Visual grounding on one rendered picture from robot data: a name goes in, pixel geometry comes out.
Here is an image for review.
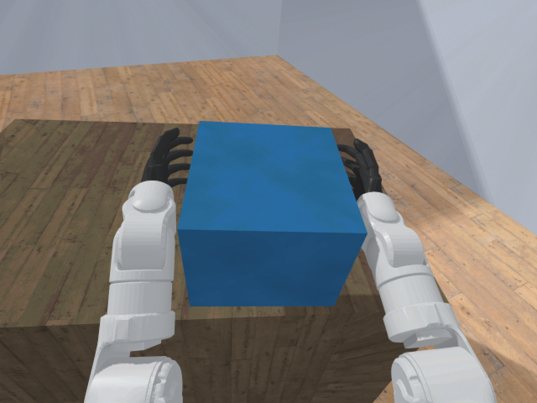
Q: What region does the right robot forearm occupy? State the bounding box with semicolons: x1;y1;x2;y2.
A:
357;192;497;403

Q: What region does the left robot forearm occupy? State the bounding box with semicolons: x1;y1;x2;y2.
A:
84;181;176;403

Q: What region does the pedestal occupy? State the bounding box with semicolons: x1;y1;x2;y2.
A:
0;119;450;403

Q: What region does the carton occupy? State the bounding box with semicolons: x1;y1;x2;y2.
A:
177;121;368;306

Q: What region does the right robot upper arm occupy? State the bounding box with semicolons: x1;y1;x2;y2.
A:
391;347;495;403

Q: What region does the left robot upper arm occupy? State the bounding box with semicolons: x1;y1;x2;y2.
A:
86;356;183;403

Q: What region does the robot right hand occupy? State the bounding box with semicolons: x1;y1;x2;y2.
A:
337;139;383;201

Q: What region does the robot left hand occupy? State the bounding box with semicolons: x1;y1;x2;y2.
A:
141;128;193;187

